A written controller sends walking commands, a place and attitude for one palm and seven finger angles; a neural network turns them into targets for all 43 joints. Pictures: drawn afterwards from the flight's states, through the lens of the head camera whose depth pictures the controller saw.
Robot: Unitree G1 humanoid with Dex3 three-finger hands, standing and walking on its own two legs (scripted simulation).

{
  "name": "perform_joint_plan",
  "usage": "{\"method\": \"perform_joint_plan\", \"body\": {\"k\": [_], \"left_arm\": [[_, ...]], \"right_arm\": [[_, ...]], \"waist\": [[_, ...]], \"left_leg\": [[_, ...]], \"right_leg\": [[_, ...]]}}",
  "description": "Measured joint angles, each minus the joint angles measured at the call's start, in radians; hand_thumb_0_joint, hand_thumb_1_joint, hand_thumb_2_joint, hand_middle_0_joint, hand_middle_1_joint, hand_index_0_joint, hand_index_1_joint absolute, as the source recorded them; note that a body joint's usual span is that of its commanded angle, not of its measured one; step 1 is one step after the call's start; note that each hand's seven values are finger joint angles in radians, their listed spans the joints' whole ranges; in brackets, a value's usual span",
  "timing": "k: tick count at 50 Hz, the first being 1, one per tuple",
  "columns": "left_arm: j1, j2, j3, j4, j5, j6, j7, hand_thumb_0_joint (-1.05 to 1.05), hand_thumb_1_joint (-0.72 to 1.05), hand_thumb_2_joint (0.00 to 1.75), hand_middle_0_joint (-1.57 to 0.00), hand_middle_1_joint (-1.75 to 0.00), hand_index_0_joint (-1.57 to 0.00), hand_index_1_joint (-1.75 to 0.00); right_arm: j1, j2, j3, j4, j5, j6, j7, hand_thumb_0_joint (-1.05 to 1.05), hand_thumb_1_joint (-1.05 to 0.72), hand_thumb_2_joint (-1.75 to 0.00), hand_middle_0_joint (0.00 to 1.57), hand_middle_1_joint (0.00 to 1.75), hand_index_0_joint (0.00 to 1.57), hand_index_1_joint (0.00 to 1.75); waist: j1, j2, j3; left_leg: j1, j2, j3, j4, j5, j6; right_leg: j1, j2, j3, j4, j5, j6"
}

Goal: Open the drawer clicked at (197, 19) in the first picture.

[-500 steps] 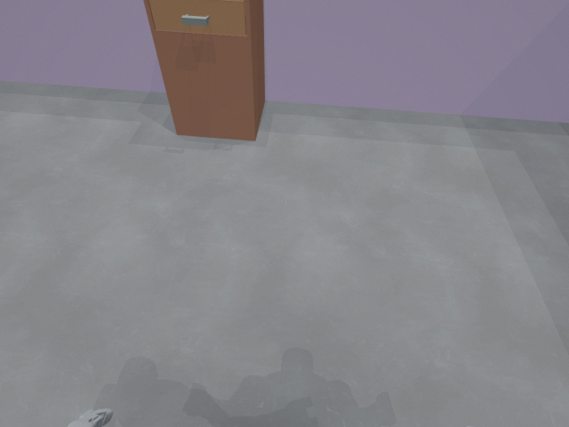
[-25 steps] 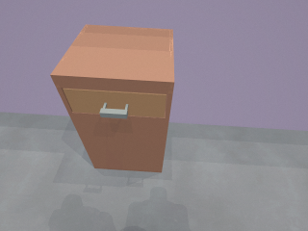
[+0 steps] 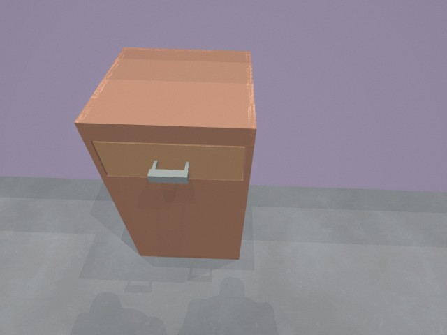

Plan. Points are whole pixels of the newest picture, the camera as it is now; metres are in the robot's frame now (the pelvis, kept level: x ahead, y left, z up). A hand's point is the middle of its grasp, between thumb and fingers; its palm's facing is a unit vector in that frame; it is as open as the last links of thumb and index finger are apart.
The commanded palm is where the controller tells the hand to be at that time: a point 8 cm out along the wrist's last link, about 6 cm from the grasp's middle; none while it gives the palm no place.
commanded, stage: raise the hand with hooked fingers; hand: left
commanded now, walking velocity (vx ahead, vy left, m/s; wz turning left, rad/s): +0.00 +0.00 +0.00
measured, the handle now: (170, 170) +0.56 +0.18 -0.11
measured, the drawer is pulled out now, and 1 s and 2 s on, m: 0.00 0.00 0.00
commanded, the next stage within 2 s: move the hooked fingers above the handle in 1.94 s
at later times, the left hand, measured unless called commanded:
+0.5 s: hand out of the picture +0.14 +0.19 -0.08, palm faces -0.06 -0.11 -0.99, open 8.7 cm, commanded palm +0.14 +0.21 -0.01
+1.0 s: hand (118, 266) +0.23 +0.20 +0.00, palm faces +0.05 -0.07 -1.00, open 11.7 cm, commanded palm +0.21 +0.20 +0.06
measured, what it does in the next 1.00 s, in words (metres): stands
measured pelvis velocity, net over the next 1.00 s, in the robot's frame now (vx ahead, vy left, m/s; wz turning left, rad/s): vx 0.00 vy -0.05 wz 0.00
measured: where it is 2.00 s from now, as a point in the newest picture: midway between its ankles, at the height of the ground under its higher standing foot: outside the picture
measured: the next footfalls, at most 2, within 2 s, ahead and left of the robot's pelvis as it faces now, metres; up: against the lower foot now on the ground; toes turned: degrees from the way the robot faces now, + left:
none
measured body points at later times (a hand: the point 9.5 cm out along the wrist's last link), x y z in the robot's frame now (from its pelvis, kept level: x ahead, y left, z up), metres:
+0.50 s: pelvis -0.02 -0.05 -0.06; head +0.02 -0.06 +0.39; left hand +0.13 +0.19 -0.02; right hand +0.25 -0.27 -0.11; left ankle +0.02 +0.08 -0.74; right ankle -0.03 -0.13 -0.74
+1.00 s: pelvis +0.00 -0.05 -0.03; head +0.04 -0.08 +0.42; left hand +0.23 +0.20 +0.05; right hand +0.17 -0.30 -0.15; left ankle +0.02 +0.09 -0.74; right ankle -0.03 -0.13 -0.74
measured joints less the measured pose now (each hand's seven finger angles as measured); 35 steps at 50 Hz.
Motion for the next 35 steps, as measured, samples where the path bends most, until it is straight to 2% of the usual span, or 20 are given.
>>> {"method": "perform_joint_plan", "body": {"k": [3,4,5,6,8,9,11,13,15,16,18,21,23,26,29,31,35], "left_arm": [[0.005,-0.006,-0.006,0.009,0.002,-0.001,0.005,0.0,0.92,0.9,-0.19,-0.3,-0.2,-0.3],[0.051,0.001,-0.019,-0.137,0.045,0.067,0.013,0.01,0.92,0.9,-0.2,-0.3,-0.2,-0.3],[0.108,0.021,-0.03,-0.32,0.09,0.096,0.032,0.01,0.93,0.89,-0.2,-0.3,-0.2,-0.3],[0.161,0.046,-0.043,-0.491,0.118,0.099,0.067,0.02,0.93,0.89,-0.2,-0.3,-0.21,-0.31],[0.205,0.089,-0.067,-0.742,0.192,0.102,0.14,0.03,0.92,0.89,-0.2,-0.31,-0.21,-0.31],[0.196,0.104,-0.075,-0.823,0.254,0.1,0.173,0.03,0.91,0.88,-0.2,-0.32,-0.21,-0.32],[0.154,0.128,-0.077,-0.913,0.416,0.087,0.237,0.02,0.88,0.87,-0.21,-0.34,-0.21,-0.34],[0.116,0.147,-0.065,-0.954,0.6,0.071,0.297,0.02,0.84,0.86,-0.21,-0.36,-0.21,-0.36],[0.101,0.153,-0.055,-0.974,0.76,0.055,0.344,0.01,0.8,0.84,-0.2,-0.38,-0.21,-0.38],[0.104,0.151,-0.053,-0.982,0.824,0.042,0.358,0.01,0.78,0.83,-0.2,-0.39,-0.21,-0.39],[0.124,0.147,-0.059,-0.997,0.924,0.011,0.375,0.01,0.74,0.82,-0.2,-0.42,-0.21,-0.42],[0.171,0.152,-0.068,-1.016,1.033,-0.042,0.396,0.0,0.66,0.79,-0.21,-0.46,-0.22,-0.46],[0.192,0.171,-0.062,-1.032,1.081,-0.072,0.416,0.0,0.61,0.77,-0.22,-0.49,-0.23,-0.49],[0.184,0.207,-0.035,-1.054,1.098,-0.104,0.443,0.0,0.53,0.74,-0.24,-0.53,-0.24,-0.54],[0.13,0.234,-0.005,-1.066,1.072,-0.102,0.455,0.0,0.46,0.71,-0.25,-0.58,-0.26,-0.58],[0.086,0.24,0.007,-1.065,1.046,-0.075,0.446,0.0,0.41,0.69,-0.25,-0.61,-0.26,-0.61],[0.026,0.239,0.005,-1.066,0.994,0.003,0.379,0.0,0.32,0.65,-0.26,-0.67,-0.27,-0.67]], "right_arm": [[-0.008,-0.004,0.001,0.0,0.003,0.004,0.0,0.01,-0.92,-0.9,0.2,0.3,0.2,0.3],[0.005,-0.01,0.004,-0.042,0.016,0.0,-0.003,0.01,-0.92,-0.9,0.2,0.3,0.2,0.3],[0.026,-0.014,0.008,-0.087,0.025,-0.039,-0.016,0.01,-0.92,-0.9,0.2,0.3,0.2,0.3],[0.043,-0.018,0.005,-0.124,0.034,-0.09,-0.029,0.02,-0.92,-0.9,0.2,0.3,0.2,0.3],[0.047,-0.033,-0.007,-0.191,0.045,-0.169,-0.048,0.02,-0.92,-0.9,0.2,0.3,0.2,0.3],[0.036,-0.048,-0.013,-0.225,0.04,-0.189,-0.052,0.02,-0.92,-0.9,0.2,0.3,0.2,0.3],[-0.007,-0.077,-0.025,-0.291,0.02,-0.188,-0.046,0.02,-0.92,-0.9,0.2,0.3,0.2,0.3],[-0.064,-0.092,-0.039,-0.356,-0.004,-0.151,-0.028,0.01,-0.91,-0.9,0.2,0.3,0.2,0.3],[-0.126,-0.097,-0.053,-0.421,-0.022,-0.095,-0.003,0.01,-0.91,-0.9,0.2,0.3,0.2,0.3],[-0.155,-0.098,-0.059,-0.451,-0.027,-0.067,0.01,0.01,-0.91,-0.9,0.2,0.3,0.2,0.3],[-0.199,-0.099,-0.066,-0.503,-0.031,-0.018,0.03,0.01,-0.91,-0.9,0.2,0.3,0.2,0.3],[-0.233,-0.104,-0.07,-0.565,-0.045,0.031,0.042,0.01,-0.91,-0.9,0.19,0.3,0.2,0.3],[-0.244,-0.108,-0.071,-0.591,-0.06,0.055,0.044,0.01,-0.91,-0.9,0.19,0.3,0.2,0.3],[-0.261,-0.108,-0.067,-0.6,-0.072,0.078,0.039,0.01,-0.91,-0.9,0.19,0.3,0.2,0.3],[-0.274,-0.092,-0.055,-0.582,-0.072,0.084,0.03,0.01,-0.9,-0.9,0.19,0.3,0.2,0.3],[-0.275,-0.075,-0.04,-0.565,-0.066,0.088,0.024,0.01,-0.9,-0.9,0.19,0.3,0.2,0.3],[-0.246,-0.039,-0.007,-0.532,-0.049,0.107,0.015,0.01,-0.9,-0.9,0.2,0.3,0.2,0.3]], "waist": [[0.003,0.003,0.005],[0.008,0.001,0.009],[0.019,-0.007,0.01],[0.025,-0.017,-0.001],[0.014,-0.018,-0.021],[0.006,-0.004,-0.031],[-0.004,0.027,-0.064],[0.002,0.041,-0.104],[0.014,0.042,-0.13],[0.023,0.038,-0.137],[0.045,0.023,-0.146],[0.084,-0.008,-0.153],[0.108,-0.025,-0.152],[0.132,-0.026,-0.149],[0.135,-0.005,-0.143],[0.128,0.013,-0.137],[0.104,0.037,-0.122]], "left_leg": [[-0.004,0.008,-0.003,0.01,-0.006,-0.003],[-0.013,0.011,-0.001,0.022,-0.012,-0.004],[-0.019,0.009,0.007,0.026,-0.015,-0.005],[-0.031,0.002,0.014,0.028,-0.015,-0.008],[-0.066,-0.015,0.011,0.052,-0.018,-0.008],[-0.095,-0.017,0.002,0.077,-0.024,-0.007],[-0.166,-0.008,-0.006,0.135,-0.04,-0.007],[-0.236,0.008,0.004,0.189,-0.059,-0.012],[-0.294,0.027,0.019,0.239,-0.079,-0.019],[-0.317,0.035,0.026,0.26,-0.087,-0.022],[-0.357,0.046,0.032,0.295,-0.1,-0.028],[-0.417,0.053,0.023,0.347,-0.117,-0.04],[-0.458,0.055,0.006,0.389,-0.131,-0.048],[-0.513,0.057,-0.029,0.461,-0.157,-0.059],[-0.543,0.058,-0.063,0.514,-0.18,-0.067],[-0.541,0.059,-0.078,0.526,-0.186,-0.073],[-0.487,0.059,-0.077,0.475,-0.173,-0.079]], "right_leg": [[0.006,0.008,-0.003,-0.01,0.002,-0.001],[-0.004,0.01,0.0,-0.001,0.001,-0.003],[-0.024,0.007,0.007,0.026,-0.008,-0.013],[-0.054,0.001,0.014,0.066,-0.027,-0.024],[-0.1,-0.012,0.024,0.124,-0.06,-0.031],[-0.122,-0.014,0.018,0.143,-0.068,-0.023],[-0.183,-0.008,0.011,0.184,-0.075,-0.017],[-0.258,0.005,0.022,0.235,-0.087,-0.023],[-0.324,0.02,0.038,0.286,-0.101,-0.03],[-0.352,0.027,0.046,0.309,-0.107,-0.033],[-0.399,0.035,0.053,0.352,-0.121,-0.04],[-0.459,0.04,0.044,0.412,-0.147,-0.054],[-0.494,0.04,0.027,0.454,-0.169,-0.064],[-0.529,0.041,-0.007,0.512,-0.203,-0.078],[-0.538,0.043,-0.04,0.549,-0.229,-0.089],[-0.528,0.045,-0.054,0.551,-0.236,-0.094],[-0.478,0.048,-0.051,0.502,-0.22,-0.094]]}}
